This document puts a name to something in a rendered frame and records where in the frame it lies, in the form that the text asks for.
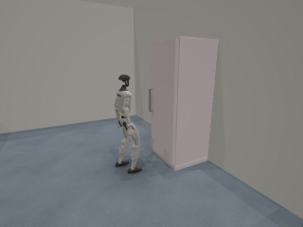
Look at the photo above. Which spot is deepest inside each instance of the robot right thigh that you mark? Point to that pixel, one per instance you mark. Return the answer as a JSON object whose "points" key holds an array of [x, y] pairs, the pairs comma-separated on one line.
{"points": [[136, 134]]}

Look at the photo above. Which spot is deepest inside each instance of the right robot hand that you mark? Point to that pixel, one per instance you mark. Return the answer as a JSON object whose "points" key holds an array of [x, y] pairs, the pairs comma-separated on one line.
{"points": [[130, 133]]}

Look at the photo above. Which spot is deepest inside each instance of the handle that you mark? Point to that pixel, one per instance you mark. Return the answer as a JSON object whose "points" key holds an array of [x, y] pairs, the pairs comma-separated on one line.
{"points": [[150, 100]]}

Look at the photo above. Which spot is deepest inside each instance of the right robot upper arm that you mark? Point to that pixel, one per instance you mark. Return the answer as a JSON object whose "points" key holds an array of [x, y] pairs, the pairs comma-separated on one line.
{"points": [[127, 99]]}

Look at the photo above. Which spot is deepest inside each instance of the right robot forearm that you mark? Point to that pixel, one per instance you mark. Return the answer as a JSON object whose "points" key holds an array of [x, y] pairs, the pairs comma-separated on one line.
{"points": [[127, 118]]}

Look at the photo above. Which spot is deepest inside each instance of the fridge door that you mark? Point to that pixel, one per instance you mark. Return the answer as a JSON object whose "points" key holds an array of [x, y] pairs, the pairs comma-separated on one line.
{"points": [[164, 82]]}

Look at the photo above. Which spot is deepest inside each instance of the robot right shin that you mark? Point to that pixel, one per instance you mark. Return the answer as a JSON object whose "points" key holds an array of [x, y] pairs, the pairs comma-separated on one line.
{"points": [[134, 156]]}

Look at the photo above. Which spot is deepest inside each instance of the left robot upper arm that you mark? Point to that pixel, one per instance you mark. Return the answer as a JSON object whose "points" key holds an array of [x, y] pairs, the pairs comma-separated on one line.
{"points": [[116, 102]]}

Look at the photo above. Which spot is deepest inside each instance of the left robot forearm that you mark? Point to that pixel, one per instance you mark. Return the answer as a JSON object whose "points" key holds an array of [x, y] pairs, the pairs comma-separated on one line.
{"points": [[117, 113]]}

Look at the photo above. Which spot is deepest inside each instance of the left robot hand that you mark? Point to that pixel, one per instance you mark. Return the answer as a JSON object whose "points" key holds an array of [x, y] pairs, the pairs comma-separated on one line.
{"points": [[117, 122]]}

